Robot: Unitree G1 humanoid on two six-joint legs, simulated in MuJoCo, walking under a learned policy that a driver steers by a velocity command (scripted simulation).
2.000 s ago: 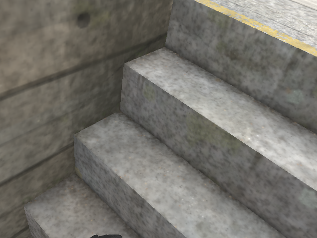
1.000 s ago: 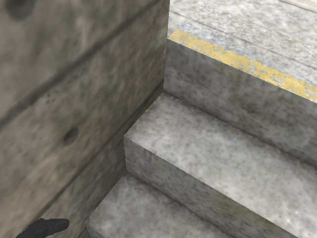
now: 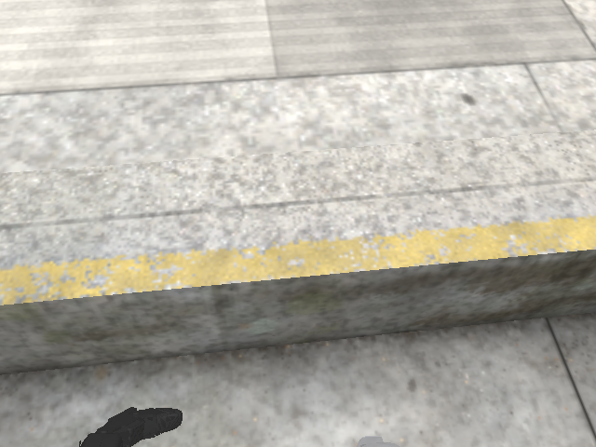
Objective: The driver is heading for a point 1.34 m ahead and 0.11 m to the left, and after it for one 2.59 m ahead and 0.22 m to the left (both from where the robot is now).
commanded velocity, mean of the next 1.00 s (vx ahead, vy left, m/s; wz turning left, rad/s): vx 0.17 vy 0.00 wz -0.18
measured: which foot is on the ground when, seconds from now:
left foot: up 0.00-0.50, down 0.52-1.00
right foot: down 0.00-0.54, up 0.56-0.92, down 0.94-1.00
